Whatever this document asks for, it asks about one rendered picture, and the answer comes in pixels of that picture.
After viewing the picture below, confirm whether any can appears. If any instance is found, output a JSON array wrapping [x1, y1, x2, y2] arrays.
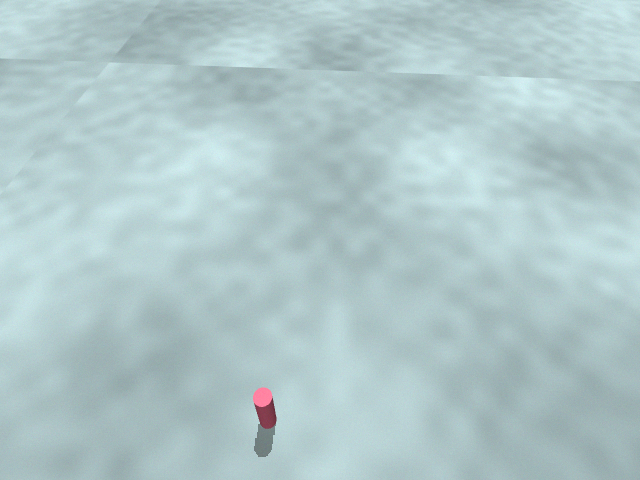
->
[[253, 387, 277, 429]]

